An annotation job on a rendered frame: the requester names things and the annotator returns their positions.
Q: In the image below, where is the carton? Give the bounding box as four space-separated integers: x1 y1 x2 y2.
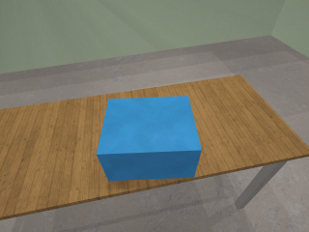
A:
97 96 202 181

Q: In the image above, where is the table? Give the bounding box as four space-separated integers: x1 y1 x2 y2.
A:
0 74 309 220

